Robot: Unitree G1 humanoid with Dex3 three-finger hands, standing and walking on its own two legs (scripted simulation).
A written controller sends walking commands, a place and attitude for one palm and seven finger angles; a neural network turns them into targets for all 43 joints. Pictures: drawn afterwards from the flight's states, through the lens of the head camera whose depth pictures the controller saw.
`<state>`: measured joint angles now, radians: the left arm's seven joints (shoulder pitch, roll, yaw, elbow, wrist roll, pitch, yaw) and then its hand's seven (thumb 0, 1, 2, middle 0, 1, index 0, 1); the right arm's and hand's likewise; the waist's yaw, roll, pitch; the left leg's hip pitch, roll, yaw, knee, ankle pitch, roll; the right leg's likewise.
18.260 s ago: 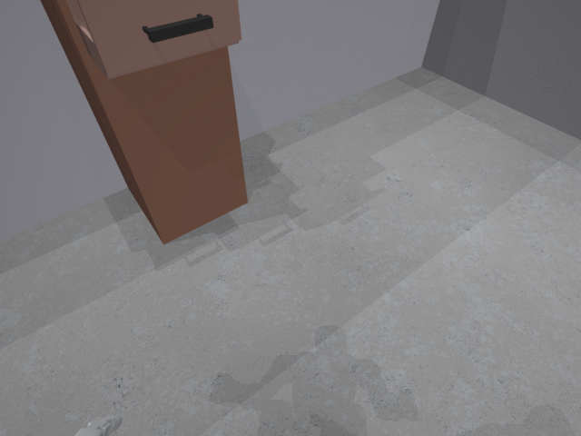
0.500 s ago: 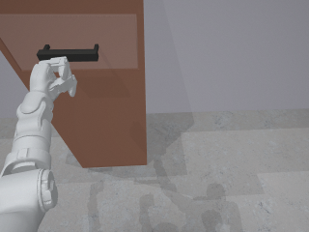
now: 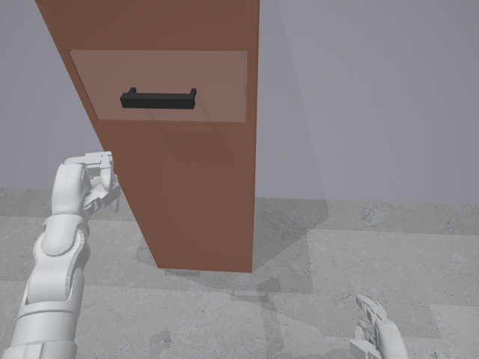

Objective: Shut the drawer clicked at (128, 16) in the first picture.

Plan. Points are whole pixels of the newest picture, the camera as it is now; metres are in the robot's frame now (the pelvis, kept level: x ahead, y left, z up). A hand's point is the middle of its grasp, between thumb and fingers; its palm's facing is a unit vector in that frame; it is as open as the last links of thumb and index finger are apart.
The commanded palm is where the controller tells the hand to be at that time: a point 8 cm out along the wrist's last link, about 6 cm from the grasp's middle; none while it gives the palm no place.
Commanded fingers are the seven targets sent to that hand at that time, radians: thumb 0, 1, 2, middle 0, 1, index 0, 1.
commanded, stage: draw the hand back to the body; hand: left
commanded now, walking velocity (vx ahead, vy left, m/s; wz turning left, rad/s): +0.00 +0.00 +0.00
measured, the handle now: (160, 96) +0.62 +0.24 +0.14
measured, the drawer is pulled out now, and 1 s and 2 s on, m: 0.00 0.00 0.00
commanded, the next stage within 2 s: step back with the hand held close in 0.72 s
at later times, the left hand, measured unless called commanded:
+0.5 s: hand (78, 260) +0.19 +0.22 +0.16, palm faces +0.39 -0.85 -0.35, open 3.3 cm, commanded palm +0.14 +0.26 +0.18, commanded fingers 0.00 0.90 0.90 -1.40 -1.60 -1.40 -1.60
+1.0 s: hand (59, 268) +0.18 +0.23 +0.17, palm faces +0.41 -0.80 -0.43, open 3.3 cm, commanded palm +0.12 +0.27 +0.18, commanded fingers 0.00 0.90 0.90 -1.40 -1.60 -1.40 -1.60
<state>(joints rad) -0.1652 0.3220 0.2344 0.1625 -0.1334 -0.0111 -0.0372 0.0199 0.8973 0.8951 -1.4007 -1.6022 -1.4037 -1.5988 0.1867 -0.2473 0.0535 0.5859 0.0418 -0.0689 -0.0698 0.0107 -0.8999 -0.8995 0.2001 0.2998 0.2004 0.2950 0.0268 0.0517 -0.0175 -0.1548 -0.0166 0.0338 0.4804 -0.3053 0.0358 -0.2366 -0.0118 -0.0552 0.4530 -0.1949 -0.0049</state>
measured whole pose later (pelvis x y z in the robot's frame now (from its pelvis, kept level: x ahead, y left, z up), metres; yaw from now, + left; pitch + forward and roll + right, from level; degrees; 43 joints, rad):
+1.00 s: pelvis -0.01 -0.01 +0.00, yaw +0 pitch -2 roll -1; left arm 0.53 0.32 0.34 -0.44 -0.03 -0.18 0.11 0.02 0.89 0.89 -1.41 -1.60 -1.41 -1.60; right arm 0.20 -0.23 0.01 0.59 -0.01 -0.08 -0.06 0.01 -0.90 -0.90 0.20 0.30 0.20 0.30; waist 0.02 0.08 0.00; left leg -0.13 0.01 0.02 0.45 -0.27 0.02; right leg -0.18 0.02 -0.07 0.35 -0.13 -0.02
